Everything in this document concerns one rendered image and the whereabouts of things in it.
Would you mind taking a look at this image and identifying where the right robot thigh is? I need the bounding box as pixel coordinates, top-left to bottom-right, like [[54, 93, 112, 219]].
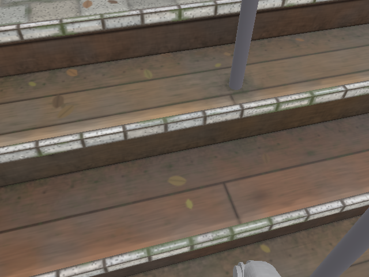
[[233, 260, 281, 277]]

